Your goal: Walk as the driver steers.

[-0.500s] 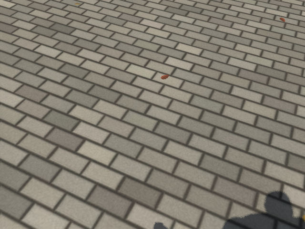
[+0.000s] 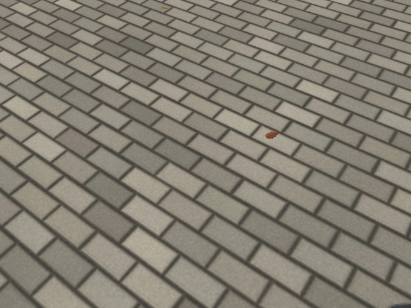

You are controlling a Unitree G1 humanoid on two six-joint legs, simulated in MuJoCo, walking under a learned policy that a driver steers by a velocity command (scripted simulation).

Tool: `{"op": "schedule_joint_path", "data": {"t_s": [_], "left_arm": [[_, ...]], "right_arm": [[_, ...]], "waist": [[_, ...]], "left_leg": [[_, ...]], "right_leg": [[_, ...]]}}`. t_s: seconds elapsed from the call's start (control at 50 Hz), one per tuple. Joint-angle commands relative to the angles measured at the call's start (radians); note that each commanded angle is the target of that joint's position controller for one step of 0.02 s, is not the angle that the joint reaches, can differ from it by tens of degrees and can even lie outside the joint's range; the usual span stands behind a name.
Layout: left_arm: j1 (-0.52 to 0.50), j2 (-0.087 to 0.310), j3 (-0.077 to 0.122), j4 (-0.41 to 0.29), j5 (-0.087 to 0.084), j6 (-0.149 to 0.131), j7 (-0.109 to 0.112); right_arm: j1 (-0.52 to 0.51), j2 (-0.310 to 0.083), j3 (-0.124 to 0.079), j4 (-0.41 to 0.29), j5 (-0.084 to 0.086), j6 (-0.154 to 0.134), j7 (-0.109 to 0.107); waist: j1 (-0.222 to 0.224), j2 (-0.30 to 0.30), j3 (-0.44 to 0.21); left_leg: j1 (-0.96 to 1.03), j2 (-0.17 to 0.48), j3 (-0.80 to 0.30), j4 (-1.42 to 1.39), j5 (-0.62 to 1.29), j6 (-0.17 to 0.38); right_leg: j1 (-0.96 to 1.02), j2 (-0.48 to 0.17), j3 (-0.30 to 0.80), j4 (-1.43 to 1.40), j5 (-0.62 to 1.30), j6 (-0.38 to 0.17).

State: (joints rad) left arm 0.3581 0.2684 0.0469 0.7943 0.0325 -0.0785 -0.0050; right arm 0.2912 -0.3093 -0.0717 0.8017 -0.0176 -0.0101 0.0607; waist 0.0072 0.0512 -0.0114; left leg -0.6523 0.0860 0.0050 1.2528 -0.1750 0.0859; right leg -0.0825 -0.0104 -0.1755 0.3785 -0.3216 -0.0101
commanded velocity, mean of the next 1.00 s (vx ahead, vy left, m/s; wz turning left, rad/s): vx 0.59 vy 0.00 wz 0.54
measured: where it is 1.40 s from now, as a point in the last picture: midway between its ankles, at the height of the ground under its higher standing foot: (173, 252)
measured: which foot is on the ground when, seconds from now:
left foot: up 0.00-0.24, down 0.26-0.64, up 0.66-1.00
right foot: down 0.00-0.26, up 0.28-0.62, down 0.64-1.00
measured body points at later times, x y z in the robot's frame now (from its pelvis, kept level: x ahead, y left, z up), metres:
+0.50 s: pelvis +0.42 +0.06 -0.01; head +0.45 +0.07 +0.44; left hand +0.54 +0.36 -0.07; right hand +0.53 -0.21 -0.13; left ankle +0.35 +0.04 -0.74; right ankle +0.64 -0.06 -0.67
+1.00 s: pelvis +0.67 +0.11 -0.01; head +0.69 +0.13 +0.44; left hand +0.63 +0.38 -0.13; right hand +0.94 -0.03 -0.12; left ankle +0.62 +0.27 -0.72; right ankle +0.79 +0.09 -0.74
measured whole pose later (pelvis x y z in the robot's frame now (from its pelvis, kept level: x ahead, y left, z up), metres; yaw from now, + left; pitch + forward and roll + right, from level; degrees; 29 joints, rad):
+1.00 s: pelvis +0.67 +0.11 -0.01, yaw +34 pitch +0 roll -2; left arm 0.18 0.23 0.02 0.80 0.02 -0.04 -0.02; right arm 0.15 -0.25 -0.03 0.75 0.00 0.04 -0.04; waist 0.03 0.02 0.06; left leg -0.41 0.06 -0.10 0.71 -0.31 -0.04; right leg -0.33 0.09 -0.04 0.41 -0.08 -0.08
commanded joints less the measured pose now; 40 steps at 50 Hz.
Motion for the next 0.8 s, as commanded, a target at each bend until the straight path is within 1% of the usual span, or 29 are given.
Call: {"op": "schedule_joint_path", "data": {"t_s": [0.02, 0.06, 0.12, 0.16, 0.18, 0.22, 0.24, 0.26, 0.28, 0.3, 0.32, 0.34, 0.38, 0.42, 0.46, 0.5, 0.52, 0.54, 0.56, 0.58, 0.62, 0.64, 0.66, 0.68, 0.7, 0.72, 0.74, 0.76, 0.8], "left_arm": [[-0.001, 0.041, 0.005, -0.017, -0.006, -0.037, -0.003], [0.015, 0.044, 0.005, 0.006, -0.001, -0.046, 0.004], [0.030, 0.087, 0.010, 0.032, -0.001, -0.041, 0.022], [0.056, 0.144, 0.018, 0.038, -0.002, -0.032, 0.036], [0.049, 0.182, 0.027, 0.034, 0.000, -0.020, 0.046], [-0.038, 0.246, 0.048, 0.003, 0.012, 0.014, 0.055], [-0.076, 0.246, 0.051, -0.018, 0.013, 0.027, 0.044], [-0.121, 0.180, 0.043, -0.022, 0.003, 0.023, 0.022], [-0.021, 0.059, 0.004, -0.132, 0.006, -0.004, 0.007], [-0.105, 0.106, -0.002, -0.184, 0.006, -0.034, 0.011], [-0.144, 0.130, -0.004, -0.184, 0.005, -0.053, 0.009], [-0.159, 0.131, -0.006, -0.184, 0.008, -0.052, 0.009], [-0.128, 0.115, -0.018, -0.162, 0.044, -0.009, 0.010], [-0.140, 0.102, -0.025, -0.170, 0.041, 0.021, 0.002], [-0.227, 0.058, -0.042, -0.207, 0.026, 0.019, -0.005], [-0.279, 0.019, -0.057, -0.215, 0.010, 0.012, -0.011], [-0.444, 0.026, -0.040, -0.267, -0.036, -0.037, 0.000], [-0.472, 0.022, -0.039, -0.285, -0.042, -0.054, -0.001], [-0.480, 0.029, -0.032, -0.293, -0.039, -0.065, -0.004], [-0.459, 0.058, -0.018, -0.289, -0.035, -0.071, -0.004], [-0.314, 0.122, 0.017, -0.254, -0.025, -0.075, 0.000], [-0.146, 0.141, 0.030, -0.210, -0.020, -0.077, 0.000], [0.050, 0.178, 0.033, -0.156, -0.007, -0.071, 0.003], [0.033, 0.169, 0.013, -0.145, 0.035, -0.068, -0.014], [-0.005, 0.148, 0.026, -0.167, 0.006, -0.056, -0.022], [-0.117, 0.105, 0.020, -0.189, -0.014, -0.041, -0.018], [-0.212, 0.065, 0.001, -0.187, -0.027, -0.024, -0.015], [-0.254, 0.050, -0.013, -0.180, -0.021, -0.018, -0.014], [-0.275, 0.053, -0.014, -0.149, -0.005, -0.014, -0.023]], "right_arm": [[-0.105, 0.020, 0.017, -0.095, -0.002, 0.009, 0.021], [-0.186, 0.009, 0.023, -0.128, 0.000, 0.009, 0.028], [-0.281, 0.006, 0.041, -0.166, -0.003, 0.005, 0.042], [-0.278, -0.011, 0.042, -0.165, 0.007, 0.006, 0.037], [-0.216, -0.033, 0.036, -0.149, 0.010, 0.009, 0.030], [0.102, -0.116, 0.000, -0.063, 0.013, 0.015, 0.007], [0.290, -0.172, -0.033, 0.001, 0.010, 0.009, -0.013], [0.247, -0.205, -0.067, 0.006, 0.039, 0.020, -0.038], [0.107, -0.307, -0.069, -0.040, -0.006, 0.026, -0.035], [0.133, -0.310, -0.081, -0.070, -0.004, 0.027, -0.040], [0.130, -0.243, -0.069, -0.049, -0.005, 0.019, -0.052], [0.100, -0.189, -0.053, -0.032, -0.004, 0.006, -0.056], [0.032, -0.159, -0.035, -0.045, -0.001, -0.030, -0.067], [0.017, -0.141, -0.020, -0.044, 0.011, -0.059, -0.064], [0.036, -0.151, -0.023, -0.025, 0.013, -0.073, -0.058], [0.099, -0.123, -0.020, 0.006, 0.027, -0.074, -0.049], [0.150, -0.052, -0.005, -0.006, 0.076, -0.071, -0.079], [0.187, -0.082, -0.003, 0.021, 0.072, -0.060, -0.093], [0.212, -0.107, -0.010, 0.035, 0.057, -0.048, -0.103], [0.213, -0.117, -0.014, 0.038, 0.044, -0.040, -0.110], [0.164, -0.115, -0.017, 0.027, 0.024, -0.031, -0.115], [0.077, -0.117, -0.018, -0.002, 0.023, -0.028, -0.110], [0.024, -0.056, 0.001, -0.052, 0.001, -0.028, -0.104], [0.333, 0.046, 0.027, -0.011, 0.024, -0.024, -0.088], [0.395, -0.052, 0.020, 0.033, 0.042, -0.013, -0.072], [0.250, -0.109, 0.003, 0.006, 0.053, 0.002, -0.071], [0.115, -0.127, -0.005, -0.032, 0.037, 0.013, -0.083], [0.066, -0.119, -0.009, -0.052, 0.033, 0.024, -0.092], [0.102, -0.060, -0.002, -0.053, 0.028, 0.041, -0.096]], "waist": [[-0.015, -0.152, 0.146], [-0.021, -0.141, 0.177], [-0.032, -0.094, 0.201], [-0.052, -0.113, 0.140], [-0.094, -0.146, 0.087], [-0.261, -0.188, -0.077], [-0.328, -0.141, -0.150], [-0.295, 0.071, -0.090], [-0.070, 0.229, -0.112], [-0.145, 0.068, -0.233], [-0.109, -0.066, -0.069], [-0.046, -0.144, 0.034], [0.033, -0.162, 0.094], [0.061, -0.164, 0.136], [0.038, -0.141, 0.144], [-0.026, -0.081, 0.077], [-0.116, -0.134, 0.067], [-0.120, -0.101, 0.044], [-0.129, -0.031, 0.027], [-0.116, 0.021, 0.004], [-0.013, 0.086, -0.078], [0.101, 0.093, -0.135], [0.167, -0.013, -0.282], [0.008, -0.312, -0.479], [0.037, -0.236, -0.551], [0.042, -0.133, -0.380], [0.015, -0.010, -0.212], [-0.015, -0.010, -0.108], [-0.061, -0.087, -0.045]], "left_leg": [[-0.186, 0.040, -0.012, -0.011, 0.124, -0.003], [-0.191, 0.026, 0.034, -0.114, 0.178, 0.011], [-0.086, -0.013, 0.142, -0.360, 0.199, 0.059], [0.066, -0.103, 0.228, -0.443, 0.181, 0.096], [0.142, -0.135, 0.237, -0.455, 0.138, 0.111], [0.461, -0.182, 0.191, -0.447, -0.003, 0.158], [0.707, -0.195, 0.112, -0.547, -0.062, 0.189], [0.840, -0.141, -0.030, -0.661, -0.111, 0.219], [1.011, 0.069, -0.544, -0.710, 0.015, 0.378], [1.054, 0.162, -0.801, -0.923, -0.248, 0.454], [0.889, 0.171, -0.809, -1.037, -0.347, 0.390], [0.717, 0.134, -0.723, -1.050, -0.294, 0.338], [0.479, 0.035, -0.547, -1.047, -0.139, 0.294], [0.307, -0.022, -0.400, -1.053, 0.235, 0.268], [0.265, -0.092, -0.246, -1.008, 0.675, 0.209], [0.322, -0.161, -0.151, -0.953, 0.802, 0.116], [0.333, -0.123, -0.212, -0.944, 0.622, 0.090], [0.426, -0.113, -0.220, -0.935, 0.564, 0.078], [0.489, -0.095, -0.241, -0.915, 0.524, 0.062], [0.545, -0.080, -0.264, -0.870, 0.515, 0.043], [0.605, -0.080, -0.274, -0.707, 0.643, 0.002], [0.565, -0.104, -0.242, -0.518, 0.640, -0.035], [0.419, -0.162, -0.198, -0.172, 0.229, -0.085], [0.177, -0.296, -0.289, 0.206, -0.558, -0.124], [0.130, -0.230, -0.349, 0.289, -0.465, -0.122], [0.089, -0.176, -0.281, 0.263, -0.397, -0.135], [0.093, -0.133, -0.202, 0.182, -0.329, -0.140], [0.112, -0.114, -0.175, 0.130, -0.296, -0.143], [0.229, -0.069, -0.133, -0.039, -0.251, -0.141]], "right_leg": [[-0.022, -0.223, 0.071, -0.271, 0.212, -0.008], [-0.006, -0.205, -0.015, -0.287, 0.377, -0.010], [0.045, -0.191, -0.122, -0.292, 0.692, 0.012], [0.125, -0.201, -0.149, -0.184, 1.212, 0.022], [0.174, -0.220, -0.145, -0.086, 1.403, 0.026], [0.143, -0.264, -0.105, 0.310, 1.556, 0.000], [0.010, -0.247, -0.075, 0.623, 1.341, -0.025], [-0.252, -0.037, -0.063, 1.048, 0.378, -0.009], [-0.688, 0.070, 0.063, 1.346, -0.171, 0.046], [-0.794, 0.048, 0.263, 1.352, -0.122, 0.037], [-0.818, -0.014, 0.281, 1.226, -0.074, 0.026], [-0.756, -0.061, 0.279, 1.095, -0.038, 0.028], [-0.617, -0.104, 0.273, 0.971, -0.042, 0.057], [-0.509, -0.127, 0.213, 0.801, -0.021, 0.090], [-0.435, -0.103, 0.143, 0.590, 0.135, 0.088], [-0.336, -0.039, 0.092, 0.362, 0.383, 0.046], [-0.329, 0.018, 0.118, 0.260, 0.469, 0.060], [-0.343, 0.052, 0.117, 0.150, 0.533, 0.055], [-0.330, 0.072, 0.127, 0.082, 0.598, 0.043], [-0.296, 0.080, 0.150, 0.053, 0.641, 0.026], [-0.150, 0.102, 0.152, 0.053, 0.647, -0.003], [0.014, 0.059, 0.161, 0.020, 0.747, -0.021], [0.289, -0.131, 0.317, 0.139, 1.080, -0.064], [0.572, -0.450, 0.750, 0.209, 1.314, -0.300], [0.547, -0.454, 0.876, 0.131, 0.986, -0.348], [0.371, -0.395, 0.753, 0.059, 0.710, -0.325], [0.143, -0.318, 0.641, -0.006, 0.525, -0.269], [-0.028, -0.272, 0.580, -0.056, 0.467, -0.248], [-0.218, -0.179, 0.451, -0.115, 0.458, -0.210]]}}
